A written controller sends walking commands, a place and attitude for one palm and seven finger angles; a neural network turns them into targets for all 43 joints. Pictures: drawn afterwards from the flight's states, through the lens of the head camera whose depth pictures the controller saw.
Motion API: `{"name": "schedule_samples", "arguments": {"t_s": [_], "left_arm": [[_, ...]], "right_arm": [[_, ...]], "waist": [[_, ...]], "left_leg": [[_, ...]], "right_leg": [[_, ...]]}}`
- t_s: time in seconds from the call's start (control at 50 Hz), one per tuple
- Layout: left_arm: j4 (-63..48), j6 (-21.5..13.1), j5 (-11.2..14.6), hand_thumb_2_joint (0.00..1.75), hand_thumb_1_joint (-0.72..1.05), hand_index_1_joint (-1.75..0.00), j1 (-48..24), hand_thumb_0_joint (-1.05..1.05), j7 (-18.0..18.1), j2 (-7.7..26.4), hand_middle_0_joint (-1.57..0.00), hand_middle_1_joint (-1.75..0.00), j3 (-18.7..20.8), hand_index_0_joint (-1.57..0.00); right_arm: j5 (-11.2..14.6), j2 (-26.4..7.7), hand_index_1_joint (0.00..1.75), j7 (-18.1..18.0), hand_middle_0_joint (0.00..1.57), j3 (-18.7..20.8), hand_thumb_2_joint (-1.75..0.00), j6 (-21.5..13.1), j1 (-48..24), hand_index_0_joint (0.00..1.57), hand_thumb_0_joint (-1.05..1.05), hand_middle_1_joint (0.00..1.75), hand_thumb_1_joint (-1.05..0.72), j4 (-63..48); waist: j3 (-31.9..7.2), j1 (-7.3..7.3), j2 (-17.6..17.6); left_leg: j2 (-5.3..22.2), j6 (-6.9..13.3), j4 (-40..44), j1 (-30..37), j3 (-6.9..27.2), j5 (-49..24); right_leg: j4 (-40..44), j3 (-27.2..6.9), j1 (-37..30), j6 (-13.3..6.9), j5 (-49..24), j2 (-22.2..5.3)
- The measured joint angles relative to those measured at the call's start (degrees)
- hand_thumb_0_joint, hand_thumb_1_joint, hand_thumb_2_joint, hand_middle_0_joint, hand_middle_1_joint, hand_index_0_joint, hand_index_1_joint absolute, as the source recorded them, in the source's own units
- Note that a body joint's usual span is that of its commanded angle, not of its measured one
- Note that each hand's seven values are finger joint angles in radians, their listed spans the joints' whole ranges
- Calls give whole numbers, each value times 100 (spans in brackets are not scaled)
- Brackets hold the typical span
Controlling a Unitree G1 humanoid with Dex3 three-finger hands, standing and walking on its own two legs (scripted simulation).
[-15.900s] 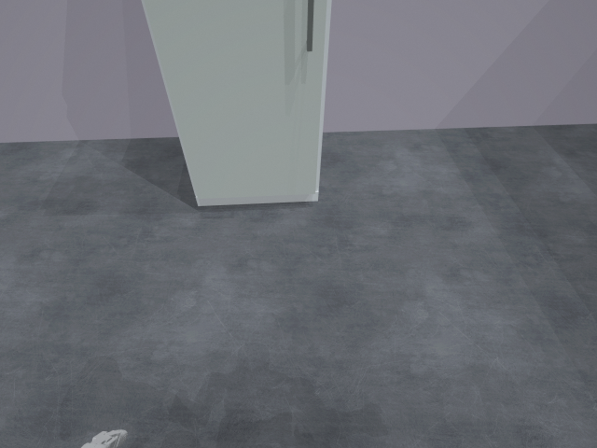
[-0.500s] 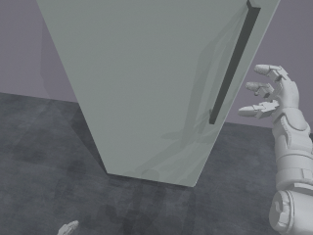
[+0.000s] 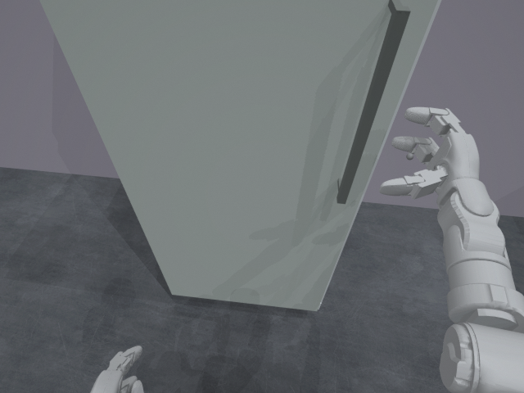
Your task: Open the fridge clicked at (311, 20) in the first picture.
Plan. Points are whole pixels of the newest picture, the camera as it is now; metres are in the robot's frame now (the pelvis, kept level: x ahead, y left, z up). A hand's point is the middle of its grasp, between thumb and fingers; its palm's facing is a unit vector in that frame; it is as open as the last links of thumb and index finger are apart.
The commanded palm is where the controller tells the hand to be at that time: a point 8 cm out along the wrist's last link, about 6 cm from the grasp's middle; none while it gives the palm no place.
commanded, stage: move the hooked fingers beside the handle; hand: right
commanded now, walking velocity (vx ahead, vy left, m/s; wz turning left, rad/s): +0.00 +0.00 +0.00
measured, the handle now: (362, 122) +0.50 -0.11 +0.18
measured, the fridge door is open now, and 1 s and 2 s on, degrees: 0 0 0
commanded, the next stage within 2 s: feel for the door with the fingertips in 0.16 s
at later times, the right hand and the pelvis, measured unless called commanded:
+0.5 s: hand (396, 155) +0.43 -0.16 +0.17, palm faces +0.02 +1.00 +0.03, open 14.0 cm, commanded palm +0.40 -0.20 +0.16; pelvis +0.00 +0.00 +0.00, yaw +0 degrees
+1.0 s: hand (385, 148) +0.44 -0.14 +0.17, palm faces +0.04 +1.00 +0.02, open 14.0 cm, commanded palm +0.42 -0.19 +0.16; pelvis -0.01 +0.01 +0.00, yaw +0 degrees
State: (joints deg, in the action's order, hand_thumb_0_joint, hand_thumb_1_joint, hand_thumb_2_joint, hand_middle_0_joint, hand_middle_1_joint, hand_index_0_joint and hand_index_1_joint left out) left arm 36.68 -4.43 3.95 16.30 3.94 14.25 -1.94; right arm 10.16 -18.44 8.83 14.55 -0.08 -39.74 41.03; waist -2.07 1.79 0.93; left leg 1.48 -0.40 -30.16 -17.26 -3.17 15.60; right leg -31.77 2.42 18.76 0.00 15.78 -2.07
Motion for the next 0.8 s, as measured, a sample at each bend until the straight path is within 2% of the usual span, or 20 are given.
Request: {"name": "schedule_samples", "arguments": {"t_s": [0.12,0.3,0.38,0.5,0.66,0.8], "left_arm": [[-17,55,-8,90,90,-29,19,1,-29,2,-20,-30,-27,-20],[52,120,-1,90,90,-29,215,1,-17,25,-20,-30,2,-20],[97,101,18,90,90,-29,260,1,7,35,-20,-30,28,-20],[176,28,-6,90,91,-29,256,1,-22,50,-20,-30,76,-20],[92,39,-42,90,91,-29,135,1,-87,-14,-20,-30,62,-20],[60,54,-45,90,91,-29,41,1,-62,-65,-20,-30,26,-20]], "right_arm": [[-53,-26,120,-20,30,37,-30,-40,-147,30,-1,120,50,275],[-16,-23,120,-10,30,138,-30,-124,88,30,-1,120,50,100],[-11,-53,120,-42,30,35,-30,-90,38,30,-1,120,50,126],[23,154,120,-136,30,-102,-30,-117,-8,30,-1,120,50,-7],[-75,412,120,-407,30,-154,-30,-22,117,30,-1,120,50,-194],[-159,377,120,-511,30,-170,-30,-33,80,30,-1,120,50,-158]], "waist": [[-31,40,6],[-13,49,30],[33,52,28],[13,27,39],[-28,49,34],[-2,35,32]], "left_leg": [[-3,7,-39,-54,12,7],[-29,19,-32,-21,52,3],[-35,28,-19,-7,19,-6],[-28,27,-13,-29,18,-18],[-36,28,-30,-8,76,-10],[-49,39,-12,44,67,-21]], "right_leg": [[-11,10,34,5,-4,-4],[21,48,-29,17,-6,-29],[9,14,-17,25,-14,-34],[21,12,2,24,-29,-26],[55,68,-67,26,-28,-34],[73,59,-116,39,-43,-46]]}}
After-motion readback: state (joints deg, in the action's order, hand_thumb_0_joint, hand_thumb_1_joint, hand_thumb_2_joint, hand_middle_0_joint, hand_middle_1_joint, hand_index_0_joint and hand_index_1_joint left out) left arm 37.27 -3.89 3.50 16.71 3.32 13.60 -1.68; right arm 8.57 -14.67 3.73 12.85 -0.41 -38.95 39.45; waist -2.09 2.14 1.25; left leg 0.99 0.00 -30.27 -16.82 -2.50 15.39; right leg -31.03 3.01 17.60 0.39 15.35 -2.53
